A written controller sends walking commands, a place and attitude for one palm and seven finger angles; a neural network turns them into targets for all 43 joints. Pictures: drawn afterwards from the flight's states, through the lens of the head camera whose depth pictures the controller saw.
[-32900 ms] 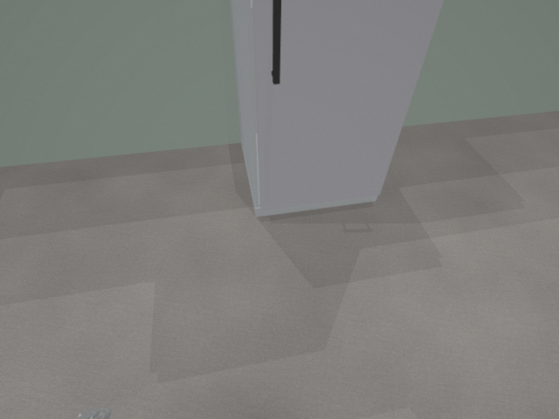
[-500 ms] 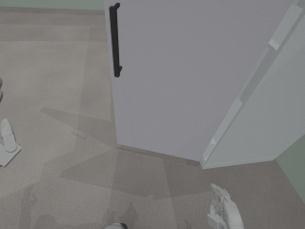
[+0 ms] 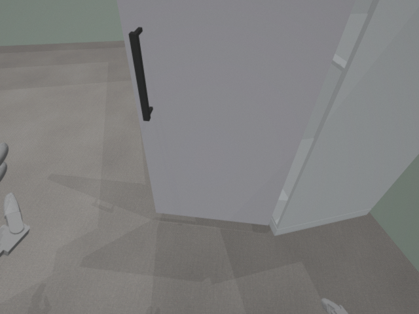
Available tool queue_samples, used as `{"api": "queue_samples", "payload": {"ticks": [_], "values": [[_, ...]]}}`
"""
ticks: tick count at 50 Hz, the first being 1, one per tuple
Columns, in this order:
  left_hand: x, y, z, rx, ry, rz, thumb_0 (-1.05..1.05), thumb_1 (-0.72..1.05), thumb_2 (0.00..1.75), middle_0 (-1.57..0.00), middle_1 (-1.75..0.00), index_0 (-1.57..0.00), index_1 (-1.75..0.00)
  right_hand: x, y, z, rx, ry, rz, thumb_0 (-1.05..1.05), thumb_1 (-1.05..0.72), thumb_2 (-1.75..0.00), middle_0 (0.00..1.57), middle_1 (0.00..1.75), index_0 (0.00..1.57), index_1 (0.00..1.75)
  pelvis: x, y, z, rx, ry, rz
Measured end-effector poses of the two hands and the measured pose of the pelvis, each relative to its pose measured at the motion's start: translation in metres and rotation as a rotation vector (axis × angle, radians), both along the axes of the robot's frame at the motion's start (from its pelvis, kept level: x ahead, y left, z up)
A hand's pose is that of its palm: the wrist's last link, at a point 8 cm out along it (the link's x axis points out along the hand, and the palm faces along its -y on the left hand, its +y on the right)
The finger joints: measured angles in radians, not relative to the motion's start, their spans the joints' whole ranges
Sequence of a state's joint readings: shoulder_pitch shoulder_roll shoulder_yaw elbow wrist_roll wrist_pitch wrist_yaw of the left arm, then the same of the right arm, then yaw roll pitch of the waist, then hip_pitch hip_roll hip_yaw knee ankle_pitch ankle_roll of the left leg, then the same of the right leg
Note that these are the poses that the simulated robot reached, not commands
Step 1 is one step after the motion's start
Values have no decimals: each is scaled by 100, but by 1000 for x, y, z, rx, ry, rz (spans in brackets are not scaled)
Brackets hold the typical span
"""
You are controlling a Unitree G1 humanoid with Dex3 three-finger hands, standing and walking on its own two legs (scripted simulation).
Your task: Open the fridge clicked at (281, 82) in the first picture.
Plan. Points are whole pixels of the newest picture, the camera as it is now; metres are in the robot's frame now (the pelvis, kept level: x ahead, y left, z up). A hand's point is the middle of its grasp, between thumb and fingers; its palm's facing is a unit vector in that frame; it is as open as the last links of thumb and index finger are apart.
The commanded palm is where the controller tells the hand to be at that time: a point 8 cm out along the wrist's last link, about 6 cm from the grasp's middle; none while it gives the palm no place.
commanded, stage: stop stepping back and stand still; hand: left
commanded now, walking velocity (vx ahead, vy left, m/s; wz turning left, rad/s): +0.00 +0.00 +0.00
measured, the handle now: (143, 78) +0.72 +0.25 +0.11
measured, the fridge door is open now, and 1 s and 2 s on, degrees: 70 70 70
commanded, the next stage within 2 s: let the arm hang, fingers relaxed in 0.04 s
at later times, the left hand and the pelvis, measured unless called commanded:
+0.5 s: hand out of the picture +0.00 +0.18 -0.18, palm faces -0.04 -0.99 -0.12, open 7.4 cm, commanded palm none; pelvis -0.02 +0.00 +0.00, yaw +2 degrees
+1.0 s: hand out of the picture +0.06 +0.27 -0.14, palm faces +0.00 -0.93 -0.37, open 7.4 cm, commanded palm none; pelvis -0.01 +0.01 +0.01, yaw +1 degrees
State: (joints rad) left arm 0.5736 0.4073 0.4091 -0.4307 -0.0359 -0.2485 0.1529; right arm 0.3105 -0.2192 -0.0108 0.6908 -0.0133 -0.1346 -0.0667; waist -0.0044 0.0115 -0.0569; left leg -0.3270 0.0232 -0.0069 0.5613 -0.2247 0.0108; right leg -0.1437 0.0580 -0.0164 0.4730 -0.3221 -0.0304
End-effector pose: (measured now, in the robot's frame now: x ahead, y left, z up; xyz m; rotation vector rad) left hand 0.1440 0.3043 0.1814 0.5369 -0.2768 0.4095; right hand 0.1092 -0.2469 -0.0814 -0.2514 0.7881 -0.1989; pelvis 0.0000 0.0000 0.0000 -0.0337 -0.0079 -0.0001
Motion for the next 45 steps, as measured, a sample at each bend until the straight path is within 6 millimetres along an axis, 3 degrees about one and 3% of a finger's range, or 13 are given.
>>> {"api": "queue_samples", "payload": {"ticks": [4, 8, 9, 11, 14, 18, 22, 27, 32, 35, 38, 45], "values": [[9, 11, -10, -60, 2, 51, 1, 89, 90, -21, -31, -21, -30, 16, 9, 3, 3, -18, 18, 1, -90, -90, 20, 30, 20, 30, 2, 3, 2, 19, -12, -3], [21, 8, -18, -71, 38, 25, 1, 89, 90, -20, -30, -21, -30, 37, 20, 11, 23, -77, 68, 1, -90, -90, 20, 30, 20, 30, 0, 4, 3, 20, 3, 2], [28, 8, -34, -80, 115, 7, 1, 89, 90, -20, -30, -20, -30, 42, 20, 9, 36, -70, 95, 1, -90, -90, 20, 30, 20, 30, -2, 5, 2, 19, 10, 8], [39, 8, -85, -137, 347, -7, 1, 90, 90, -20, -30, -20, -30, 49, 17, 0, 46, -32, 128, 1, -90, -90, 20, 30, 21, 30, -7, 8, -1, 20, 18, 13], [29, -2, -174, -253, 735, 0, 1, 90, 90, -19, -30, -20, -30, 49, 9, -10, 39, 19, 126, 1, -90, -90, 20, 30, 21, 30, -13, 10, -5, 22, 18, 20], [-28, -33, -270, -409, 1147, 14, 1, 91, 90, -20, -30, -20, -30, 27, -7, -14, 0, 116, 92, 0, -90, -90, 20, 30, 21, 30, -18, 8, -5, 25, 7, 24], [-101, -65, -320, -551, 1430, 40, 1, 91, 90, -20, -30, -20, -30, -12, -24, -16, -53, 276, 48, 0, -90, -90, 20, 30, 21, 30, -19, 5, -1, 20, -3, 27], [-172, -78, -336, -659, 1630, 121, 1, 91, 90, -20, -30, -20, -30, -61, -38, -16, -94, 465, -10, 0, -90, -90, 20, 30, 21, 30, -18, 3, 4, 9, -7, 32], [-204, -58, -329, -657, 1701, 232, 1, 91, 90, -20, -30, -20, -30, -90, -38, -21, -87, 564, -46, 1, -90, -90, 20, 30, 20, 30, -16, 5, 7, 5, -9, 34], [-204, -38, -322, -618, 1696, 285, 1, 91, 90, -20, -30, -20, -30, -95, -33, -27, -65, 581, -52, 1, -90, -90, 20, 30, 20, 30, -15, 6, 8, 8, -11, 33], [-191, -19, -313, -569, 1660, 316, 1, 91, 90, -20, -30, -20, -30, -93, -26, -33, -35, 572, -50, 0, -90, -90, 20, 30, 20, 30, -14, 7, 9, 11, -13, 30], [-135, 9, -293, -471, 1514, 308, 1, 91, 90, -20, -30, -20, -30, -68, -13, -41, 22, 500, -28, 0, -90, -90, 20, 30, 21, 30, -9, 9, 11, 22, -18, 23]]}}
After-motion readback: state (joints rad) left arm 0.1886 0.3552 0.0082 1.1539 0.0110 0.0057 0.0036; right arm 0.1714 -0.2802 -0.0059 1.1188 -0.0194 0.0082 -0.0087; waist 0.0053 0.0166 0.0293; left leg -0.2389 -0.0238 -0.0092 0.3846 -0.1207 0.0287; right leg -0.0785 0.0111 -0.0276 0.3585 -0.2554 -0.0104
